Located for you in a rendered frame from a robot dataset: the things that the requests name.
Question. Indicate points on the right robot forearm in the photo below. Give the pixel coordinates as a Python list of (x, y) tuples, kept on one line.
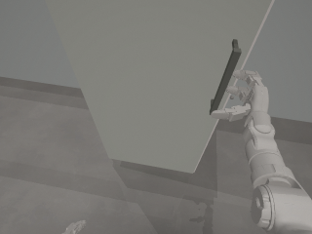
[(264, 157)]

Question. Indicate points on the left robot hand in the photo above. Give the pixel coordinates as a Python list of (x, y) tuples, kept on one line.
[(75, 228)]

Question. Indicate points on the right robot hand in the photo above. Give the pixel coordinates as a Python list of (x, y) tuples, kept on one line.
[(256, 99)]

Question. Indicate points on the fridge door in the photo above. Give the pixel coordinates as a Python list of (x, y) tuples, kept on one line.
[(148, 70)]

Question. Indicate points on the handle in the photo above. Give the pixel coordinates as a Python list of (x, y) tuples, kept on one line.
[(234, 57)]

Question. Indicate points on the right robot upper arm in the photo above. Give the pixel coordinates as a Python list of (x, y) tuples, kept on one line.
[(281, 209)]

